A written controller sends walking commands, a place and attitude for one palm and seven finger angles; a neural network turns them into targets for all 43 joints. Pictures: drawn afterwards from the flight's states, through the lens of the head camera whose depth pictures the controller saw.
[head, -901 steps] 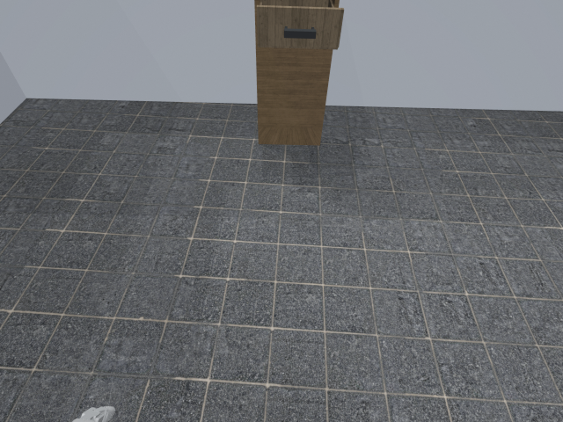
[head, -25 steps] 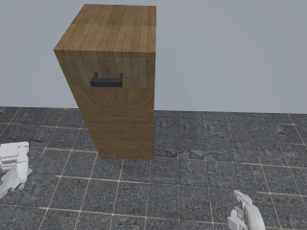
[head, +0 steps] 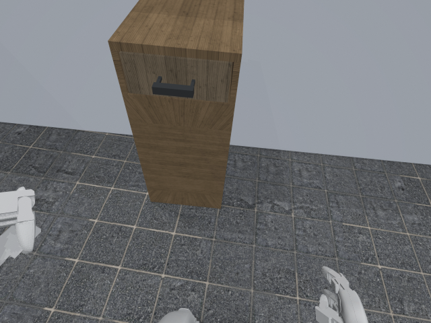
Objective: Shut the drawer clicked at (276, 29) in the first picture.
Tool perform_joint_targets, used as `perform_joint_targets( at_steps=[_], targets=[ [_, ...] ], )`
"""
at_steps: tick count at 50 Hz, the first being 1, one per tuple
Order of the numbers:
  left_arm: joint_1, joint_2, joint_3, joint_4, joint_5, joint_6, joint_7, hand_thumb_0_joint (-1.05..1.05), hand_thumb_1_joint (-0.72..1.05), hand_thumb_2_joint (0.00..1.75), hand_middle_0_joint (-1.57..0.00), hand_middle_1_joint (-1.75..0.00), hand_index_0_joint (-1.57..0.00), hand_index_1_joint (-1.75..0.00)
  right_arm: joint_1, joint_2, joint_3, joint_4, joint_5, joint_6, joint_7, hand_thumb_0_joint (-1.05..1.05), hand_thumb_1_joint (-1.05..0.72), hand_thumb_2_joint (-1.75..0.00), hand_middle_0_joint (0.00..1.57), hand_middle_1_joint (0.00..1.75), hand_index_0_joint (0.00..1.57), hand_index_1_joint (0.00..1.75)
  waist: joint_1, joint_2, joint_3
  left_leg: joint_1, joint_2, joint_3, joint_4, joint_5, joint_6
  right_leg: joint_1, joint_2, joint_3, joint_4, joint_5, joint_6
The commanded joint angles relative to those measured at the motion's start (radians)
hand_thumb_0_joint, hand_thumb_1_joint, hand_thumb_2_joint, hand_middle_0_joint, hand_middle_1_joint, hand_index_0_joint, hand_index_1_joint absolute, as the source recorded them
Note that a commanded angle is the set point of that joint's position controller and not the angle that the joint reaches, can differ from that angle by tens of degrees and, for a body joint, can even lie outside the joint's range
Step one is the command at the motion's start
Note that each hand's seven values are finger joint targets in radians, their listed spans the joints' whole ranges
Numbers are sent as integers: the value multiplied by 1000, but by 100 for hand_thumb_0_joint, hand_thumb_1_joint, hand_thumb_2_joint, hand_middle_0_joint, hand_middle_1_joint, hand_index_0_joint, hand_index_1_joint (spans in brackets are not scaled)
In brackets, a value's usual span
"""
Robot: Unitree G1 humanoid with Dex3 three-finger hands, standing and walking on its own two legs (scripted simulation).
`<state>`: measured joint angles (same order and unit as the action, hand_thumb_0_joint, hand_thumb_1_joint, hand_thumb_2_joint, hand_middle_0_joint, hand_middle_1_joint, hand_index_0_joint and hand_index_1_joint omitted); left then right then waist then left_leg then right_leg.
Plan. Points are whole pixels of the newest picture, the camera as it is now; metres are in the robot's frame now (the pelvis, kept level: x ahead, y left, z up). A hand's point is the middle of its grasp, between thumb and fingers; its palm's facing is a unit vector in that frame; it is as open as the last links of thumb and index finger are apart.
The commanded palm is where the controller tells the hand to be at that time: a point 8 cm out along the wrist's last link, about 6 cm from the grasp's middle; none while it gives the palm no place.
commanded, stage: step back with the hand held close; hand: left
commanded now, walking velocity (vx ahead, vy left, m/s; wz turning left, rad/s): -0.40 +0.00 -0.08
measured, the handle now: (174, 85) +0.74 +0.17 +0.01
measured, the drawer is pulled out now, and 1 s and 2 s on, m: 0.00 0.00 0.00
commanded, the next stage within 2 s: stop stepping back and stand still in 0.34 s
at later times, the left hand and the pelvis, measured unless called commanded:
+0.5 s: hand out of the picture +0.08 +0.25 +0.19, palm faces +0.29 -0.87 -0.40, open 3.3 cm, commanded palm +0.03 +0.29 +0.19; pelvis -0.13 +0.03 +0.00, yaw -6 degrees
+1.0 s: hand out of the picture -0.04 +0.26 +0.20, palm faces +0.23 -0.84 -0.49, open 3.2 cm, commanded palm -0.07 +0.31 +0.19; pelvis -0.24 +0.05 +0.01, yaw -9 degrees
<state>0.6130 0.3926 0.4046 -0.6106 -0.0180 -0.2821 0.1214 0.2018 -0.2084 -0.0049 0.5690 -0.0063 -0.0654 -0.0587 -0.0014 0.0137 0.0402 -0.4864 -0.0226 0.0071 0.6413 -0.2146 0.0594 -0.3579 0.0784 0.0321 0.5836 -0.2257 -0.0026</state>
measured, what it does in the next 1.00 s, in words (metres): walks backwards: right foot, then left foot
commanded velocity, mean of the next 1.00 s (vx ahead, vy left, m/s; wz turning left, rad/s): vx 0.00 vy -0.01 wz -0.04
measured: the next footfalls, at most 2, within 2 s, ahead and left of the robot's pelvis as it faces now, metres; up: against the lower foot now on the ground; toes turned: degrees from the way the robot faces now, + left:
right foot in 0.50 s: -0.24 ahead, -0.09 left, +0.00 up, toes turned -9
left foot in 0.64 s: +0.00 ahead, +0.09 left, +0.00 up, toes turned -6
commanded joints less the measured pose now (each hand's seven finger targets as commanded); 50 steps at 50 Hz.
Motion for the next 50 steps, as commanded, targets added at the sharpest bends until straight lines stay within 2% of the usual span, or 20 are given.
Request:
perform_joint_targets(
  at_steps=[1, 5, 7, 9, 12, 22, 25, 27, 29, 31, 33, 34, 35, 37, 42, 43, 44, 46, 47, 50],
  targets=[
    [-42, 167, 79, -206, -24, -62, 38, 0, 90, 90, -140, -160, -140, -160, -68, -112, -67, -127, 2, -37, -3, 0, -90, -90, 20, 30, 20, 30, -29, -147, -144, 224, 15, -56, 139, -130, -57, -177, -303, 288, -315, -84, -128],
    [-32, 189, 104, -217, -20, -59, 44, 0, 90, 90, -140, -160, -140, -160, -92, -126, -63, -129, 2, -25, -18, 0, -90, -90, 20, 30, 20, 30, -30, 31, -84, 198, 79, -140, -168, -84, -22, -173, -139, 116, -170, -63, -40],
    [-16, 195, 130, -233, -3, -75, 38, 0, 90, 90, -140, -160, -140, -160, -110, -146, -64, -152, -5, -54, -25, 0, -90, -90, 20, 30, 20, 30, -15, 321, -136, -130, 316, -405, -514, -415, 74, 150, 38, -6, 268, -124, 21],
    [-37, 198, 147, -214, 16, -74, 32, 0, 90, 90, -140, -160, -140, -160, -111, -130, -67, -139, -16, -74, -22, 0, -90, -90, 20, 30, 20, 30, -11, 280, -132, -347, 416, -469, -632, -621, 111, 270, 67, 50, 671, -182, 28],
    [-41, 171, 127, -240, -11, -56, 34, 0, 90, 90, -140, -160, -140, -160, -103, -128, -83, -122, -20, -89, 1, 0, -90, -90, 20, 30, 20, 30, 9, 101, -159, -85, 341, -302, -503, -403, 85, 91, 38, 13, 621, -229, 23],
    [-94, 176, 72, -264, -54, -80, 20, 0, 90, 90, -140, -160, -140, -160, -27, -88, -53, -15, -43, -124, 21, 0, -90, -90, 20, 30, 20, 30, 8, 249, -321, 497, 228, -56, -486, 46, -168, 91, 16, -122, -214, -343, -63],
    [-82, 248, 127, -269, -61, -63, 17, 0, 90, 90, -140, -160, -140, -160, -48, -72, -45, -31, -7, -95, 8, 0, -90, -90, 20, 30, 20, 30, -1, -131, -188, 491, 49, 40, 149, -8, -112, -202, -294, 79, -463, -110, -139],
    [-133, 336, 212, -341, -67, -46, 32, 0, 90, 90, -140, -160, -140, -160, -128, -76, -19, -88, -21, -101, 10, 0, -90, -90, 20, 30, 20, 30, 16, -132, -160, 254, 69, -18, 395, -94, -103, -165, -438, 143, -414, -97, -225],
    [-110, 214, 140, -237, -54, 9, -3, 0, 90, 90, -140, -160, -140, -160, -127, -93, -37, -102, 21, -87, 0, 0, -90, -90, 20, 30, 20, 30, -6, -263, -65, 156, 85, -64, 290, -60, -66, -91, -321, 46, -292, -105, -178],
    [-103, 154, 89, -132, -59, 44, 5, 0, 90, 90, -140, -160, -140, -160, -101, -101, -17, -72, 22, -81, -23, 0, -90, -90, 20, 30, 20, 30, -49, 1, 36, 293, 72, -21, -51, -13, -55, -141, -225, -58, -108, -115, -86],
    [-206, 142, 70, -124, -52, 40, 18, 0, 90, 90, -140, -160, -140, -160, -78, -142, -12, -68, 10, -104, -28, 0, -90, -90, 20, 30, 20, 30, -43, 423, 28, 255, 230, -393, -409, -228, 14, -128, -53, -98, 247, -296, -2],
    [-273, 156, 59, -134, -35, 28, 21, 0, 90, 90, -140, -160, -140, -160, -74, -137, -9, -81, 7, -121, -28, 0, -90, -90, 20, 30, 20, 30, -46, 387, 59, 170, 302, -584, -519, -415, 68, -132, -29, -38, 392, -380, -3],
    [-223, 214, 119, -107, -29, 25, 28, 0, 90, 90, -140, -160, -140, -160, -62, -100, 1, -78, -2, -131, -28, 0, -90, -90, 20, 30, 20, 30, -17, 239, -11, 185, 302, -598, -577, -486, 11, -112, -30, -30, 443, -345, -25],
    [-124, 196, 112, -180, -37, 29, 31, 0, 90, 90, -140, -160, -140, -160, -81, -117, -20, -86, -7, -124, -16, 0, -90, -90, 20, 30, 20, 30, 12, 98, -125, 83, 267, -426, -588, -523, -73, 80, -9, -62, 414, -316, -34],
    [177, 172, 108, -302, -22, 33, 26, 0, 90, 90, -140, -160, -140, -160, -119, -111, -30, -141, -9, -88, 12, 0, -90, -90, 20, 30, 20, 30, 43, 249, -137, -306, 119, -47, -348, -472, -88, 504, -10, -127, 45, -352, -76],
    [177, 184, 119, -290, -9, 41, 28, 0, 90, 90, -140, -160, -140, -160, -100, -95, -34, -127, -1, -76, 15, 0, -90, -90, 20, 30, 20, 30, 50, -15, -93, -283, 16, 81, 58, -362, -89, 342, -146, 20, -188, -391, -114],
    [113, 202, 140, -312, -9, 45, 37, 0, 90, 90, -140, -160, -140, -160, -84, -100, -51, -106, 18, -63, 12, 0, -90, -90, 20, 30, 20, 30, 33, -306, -78, -247, -38, 39, 529, -292, -84, 49, -437, 438, -455, -567, -202],
    [-113, 285, 207, -342, -21, 28, 5, 0, 90, 90, -140, -160, -140, -160, -48, -125, -57, -39, -24, -49, 6, 0, -90, -90, 20, 30, 20, 30, -59, -193, -60, -173, 41, -41, 797, -84, -92, -240, -445, 296, -420, -466, -206],
    [-137, 283, 215, -238, -10, 28, 19, 0, 90, 90, -140, -160, -140, -160, -62, -88, -49, -65, -19, -54, 2, 0, -90, -90, 20, 30, 20, 30, -65, -215, -90, -122, 84, -33, 778, -73, -86, -292, -424, 306, -470, -736, -177],
    [-147, 172, 110, -29, -2, 39, 23, 0, 90, 90, -140, -160, -140, -160, -69, -107, -56, -48, -11, -69, -31, 0, -90, -90, 20, 30, 20, 30, -43, -49, -10, 12, 110, 27, 507, -92, -48, -348, -349, 167, -427, -711, -136]
  ],
)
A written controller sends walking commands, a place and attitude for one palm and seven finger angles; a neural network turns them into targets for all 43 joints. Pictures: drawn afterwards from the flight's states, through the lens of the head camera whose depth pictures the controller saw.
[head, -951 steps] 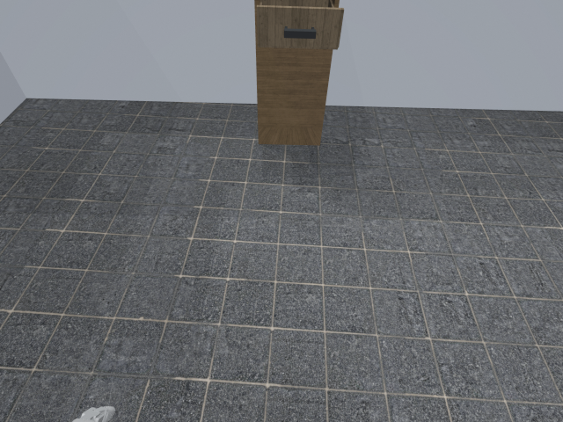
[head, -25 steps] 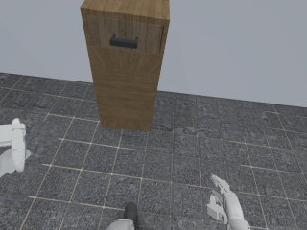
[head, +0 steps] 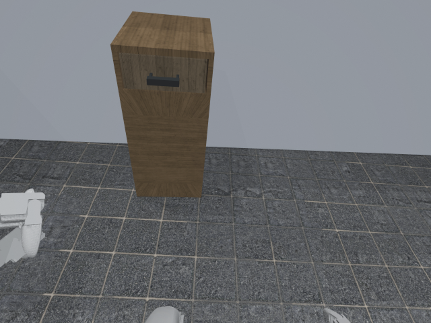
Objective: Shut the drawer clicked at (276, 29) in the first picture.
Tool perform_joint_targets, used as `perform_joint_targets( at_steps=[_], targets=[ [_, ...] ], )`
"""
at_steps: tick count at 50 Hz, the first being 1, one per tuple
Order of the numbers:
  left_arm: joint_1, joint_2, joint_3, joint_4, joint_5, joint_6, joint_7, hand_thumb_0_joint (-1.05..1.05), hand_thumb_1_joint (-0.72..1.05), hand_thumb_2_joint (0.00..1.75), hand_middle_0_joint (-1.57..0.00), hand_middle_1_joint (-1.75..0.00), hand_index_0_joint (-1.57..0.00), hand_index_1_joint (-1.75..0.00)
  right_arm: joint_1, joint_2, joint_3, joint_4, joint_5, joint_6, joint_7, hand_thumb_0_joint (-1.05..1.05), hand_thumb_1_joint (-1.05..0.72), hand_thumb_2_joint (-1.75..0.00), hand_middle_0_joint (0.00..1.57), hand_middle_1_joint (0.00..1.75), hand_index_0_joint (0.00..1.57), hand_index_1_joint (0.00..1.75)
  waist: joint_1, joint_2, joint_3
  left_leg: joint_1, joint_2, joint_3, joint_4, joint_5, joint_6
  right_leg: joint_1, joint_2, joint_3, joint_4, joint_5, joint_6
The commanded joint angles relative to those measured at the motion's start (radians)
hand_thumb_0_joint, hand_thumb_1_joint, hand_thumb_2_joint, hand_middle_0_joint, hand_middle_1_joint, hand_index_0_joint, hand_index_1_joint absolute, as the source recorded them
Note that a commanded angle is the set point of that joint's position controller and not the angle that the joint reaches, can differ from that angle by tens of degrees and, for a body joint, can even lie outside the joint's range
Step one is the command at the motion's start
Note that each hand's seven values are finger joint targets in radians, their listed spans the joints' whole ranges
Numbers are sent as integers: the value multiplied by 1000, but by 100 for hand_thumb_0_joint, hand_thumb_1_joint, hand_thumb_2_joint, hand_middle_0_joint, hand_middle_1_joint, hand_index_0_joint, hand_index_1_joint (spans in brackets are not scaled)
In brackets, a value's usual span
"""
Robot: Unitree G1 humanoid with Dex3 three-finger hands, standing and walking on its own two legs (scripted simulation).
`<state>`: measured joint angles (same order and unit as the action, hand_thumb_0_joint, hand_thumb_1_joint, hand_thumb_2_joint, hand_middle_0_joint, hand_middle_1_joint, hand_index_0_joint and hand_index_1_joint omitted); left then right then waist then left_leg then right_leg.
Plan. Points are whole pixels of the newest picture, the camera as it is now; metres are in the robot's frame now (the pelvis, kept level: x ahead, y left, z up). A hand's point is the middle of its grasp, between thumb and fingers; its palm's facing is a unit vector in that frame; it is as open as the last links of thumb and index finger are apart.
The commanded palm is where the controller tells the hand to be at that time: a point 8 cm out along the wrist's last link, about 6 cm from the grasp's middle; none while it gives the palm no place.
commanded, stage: stop stepping back and stand still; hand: left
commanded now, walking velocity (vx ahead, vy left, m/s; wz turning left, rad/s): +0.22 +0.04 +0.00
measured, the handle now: (163, 78) +0.95 +0.26 +0.01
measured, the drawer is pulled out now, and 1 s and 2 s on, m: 0.00 0.00 0.00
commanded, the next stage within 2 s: let the arm hang, fingers relaxed in 1.58 s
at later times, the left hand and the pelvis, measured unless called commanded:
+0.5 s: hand (31, 251) +0.15 +0.24 +0.17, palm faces +0.46 -0.73 -0.51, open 3.2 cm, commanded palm +0.09 +0.28 +0.19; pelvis -0.02 -0.01 +0.00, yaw +4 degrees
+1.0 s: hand (43, 224) +0.19 +0.25 +0.17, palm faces +0.38 -0.79 -0.48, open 3.2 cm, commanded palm +0.13 +0.30 +0.19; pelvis +0.02 +0.01 +0.01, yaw +3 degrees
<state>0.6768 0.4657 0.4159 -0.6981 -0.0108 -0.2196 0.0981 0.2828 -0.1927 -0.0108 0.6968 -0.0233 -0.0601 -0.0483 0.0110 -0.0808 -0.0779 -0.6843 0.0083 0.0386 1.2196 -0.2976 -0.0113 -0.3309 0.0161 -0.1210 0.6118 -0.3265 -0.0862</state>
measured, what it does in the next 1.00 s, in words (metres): steps on the spot: left foot, then right foot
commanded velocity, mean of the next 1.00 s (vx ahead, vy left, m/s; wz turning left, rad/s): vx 0.03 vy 0.01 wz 0.00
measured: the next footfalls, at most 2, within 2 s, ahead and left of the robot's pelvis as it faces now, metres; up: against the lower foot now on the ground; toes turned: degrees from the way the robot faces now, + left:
left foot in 0.16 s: +0.00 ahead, +0.17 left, -0.01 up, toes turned +5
right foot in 0.40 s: +0.05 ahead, -0.09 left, -0.01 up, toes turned -1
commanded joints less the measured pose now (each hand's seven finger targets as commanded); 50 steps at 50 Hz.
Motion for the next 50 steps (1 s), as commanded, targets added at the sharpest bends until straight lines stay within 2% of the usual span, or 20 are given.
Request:
perform_joint_targets(
  at_steps=[1, 5, 6, 7, 8, 9, 11, 14, 17, 18, 19, 20, 21, 22, 27, 31, 34, 38, 44, 50],
  targets=[
    [-209, 66, 56, 71, -8, -29, 48, 0, 90, 90, -140, -160, -140, -160, -153, -120, -46, -166, 8, -83, -50, 0, -90, -90, 20, 30, 20, 30, -42, 72, 115, 228, 73, 18, -202, -57, 35, -303, -290, 319, -437, -545, -62],
    [-247, 30, -18, -34, -5, -32, 77, 0, 90, 90, -140, -160, -140, -160, -113, -105, -16, -183, 4, -123, -70, 0, -90, -90, 20, 30, 20, 30, -45, 54, -3, 481, -4, 114, -779, -129, 65, -47, -180, 162, -207, -322, 16],
    [-245, 21, -30, -54, -4, -36, 79, 0, 90, 90, -140, -160, -140, -160, -98, -116, -15, -193, 1, -130, -70, 0, -90, -90, 20, 30, 20, 30, -50, 148, 26, 519, 32, 21, -890, -206, 92, -82, -126, 147, -58, -311, 45],
    [-253, 15, -30, -111, -2, -46, 80, 0, 90, 90, -140, -160, -140, -160, -98, -145, -20, -206, 3, -134, -63, 0, -90, -90, 20, 30, 20, 30, -49, 381, 64, 551, 226, -306, -1030, -379, 177, -223, -20, 73, 216, -249, 93],
    [-269, 41, -7, -154, 17, -58, 80, 0, 90, 90, -140, -160, -140, -160, -103, -132, -18, -211, 8, -138, -50, 0, -90, -90, 20, 30, 20, 30, -53, 435, 114, 510, 383, -489, -1059, -352, 263, -345, -1, 61, 485, -208, 116],
    [-221, 93, 53, -119, 24, -65, 82, 0, 90, 90, -140, -160, -140, -160, -127, -131, -32, -224, 11, -140, -40, 0, -90, -90, 20, 30, 20, 30, -36, 279, 109, 475, 408, -516, -1043, -159, 283, -362, -27, 120, 584, -143, 103],
    [-145, 120, 103, -150, 11, -69, 71, 0, 90, 90, -140, -160, -140, -160, -129, -112, -33, -203, 13, -136, -13, 0, -90, -90, 20, 30, 20, 30, -38, 255, 155, 409, 375, -450, -1017, -94, 263, -383, -86, 159, 553, -97, 86],
    [-70, 100, 106, -167, -3, -62, 72, 0, 90, 90, -140, -160, -140, -160, -136, -127, -37, -205, 18, -125, -14, 0, -90, -90, 20, 30, 20, 30, -18, 316, 136, 255, 256, -131, -968, -106, 159, -62, -48, 48, 246, -52, 85],
    [-59, 72, 95, -61, -3, -48, 77, 0, 90, 90, -140, -160, -140, -160, -138, -121, -37, -207, 10, -95, -24, 0, -90, -90, 20, 30, 20, 30, -4, 279, 67, 92, 204, -69, -828, -298, 112, 280, -2, 16, 27, -107, 78],
    [-70, 71, 95, -26, 1, -39, 80, 0, 90, 90, -140, -160, -140, -160, -133, -113, -39, -200, 14, -87, -24, 0, -90, -90, 20, 30, 20, 30, -3, 160, 58, 51, 137, -21, -650, -312, 86, 329, -27, 85, -77, -146, 61],
    [-67, 56, 75, 16, 0, -24, 80, 0, 90, 90, -140, -160, -140, -160, -134, -97, -43, -202, 25, -82, -23, 0, -90, -90, 20, 30, 20, 30, -7, -83, 70, 19, 19, 38, -362, -277, 55, 267, -173, 382, -272, -264, -7],
    [-101, 105, 96, 7, -7, -23, 78, 0, 90, 90, -140, -160, -140, -160, -166, -113, -54, -216, 30, -83, -23, 0, -90, -90, 20, 30, 20, 30, -11, -261, 72, -16, -25, -27, -107, -265, 38, 187, -378, 722, -426, -210, -79],
    [-139, 125, 119, -1, -13, -43, 71, 0, 90, 90, -140, -160, -140, -160, -143, -130, -58, -185, 11, -87, -23, 0, -90, -90, 20, 30, 20, 30, -33, -151, 86, 21, -1, -63, -16, -171, 25, 154, -386, 647, -406, 51, -86],
    [-181, 111, 110, -7, -8, -57, 72, 0, 90, 90, -140, -160, -140, -160, -121, -110, -47, -157, 14, -93, -15, 0, -90, -90, 20, 30, 20, 30, -49, -101, -6, 82, 26, -86, -39, -137, 18, 148, -373, 588, -393, -69, -80],
    [-107, 65, 70, -45, -10, -85, 73, 0, 90, 90, -140, -160, -140, -160, -187, -98, -27, -184, 20, -96, -31, 0, -90, -90, 20, 30, 20, 30, -27, -100, 28, 289, 35, 7, -431, -37, 27, 105, -271, 258, -277, 234, -48],
    [-68, 73, 76, -120, -12, -98, 91, 0, 90, 90, -140, -160, -140, -160, -169, -105, -34, -199, 17, -111, -39, 0, -90, -90, 20, 30, 20, 30, -21, 61, 23, 493, 12, 16, -783, 102, 44, 97, -225, 220, -201, 179, 15],
    [-26, 78, 89, -130, -11, -101, 88, 0, 90, 90, -140, -160, -140, -160, -158, -140, -49, -232, 29, -105, -35, 0, -90, -90, 20, 30, 20, 30, -3, 259, 6, 502, 203, -206, -834, 307, 109, 65, -85, 131, -52, 122, 95],
    [-23, 74, 106, -66, -15, -92, 76, 0, 90, 90, -140, -160, -140, -160, -151, -121, -36, -231, 39, -95, -29, 0, -90, -90, 20, 30, 20, 30, -15, 215, 26, 373, 137, -100, -808, 304, 65, 185, -70, 123, -114, 254, 86],
    [5, 52, 68, -59, -34, -71, 72, 0, 90, 90, -140, -160, -140, -160, -150, -120, -40, -248, 39, -78, -25, 0, -90, -90, 20, 30, 20, 30, -30, 67, -76, 462, 75, -28, -715, 359, 32, 235, -146, 194, -156, 566, 65],
    [-25, 67, 65, -106, -31, -59, 74, 0, 90, 90, -140, -160, -140, -160, -172, -118, -25, -263, 33, -72, -36, 0, -90, -90, 20, 30, 20, 30, -16, 137, -31, 473, 107, -74, -806, 337, 43, 191, -88, 140, -159, 359, 80]
  ],
)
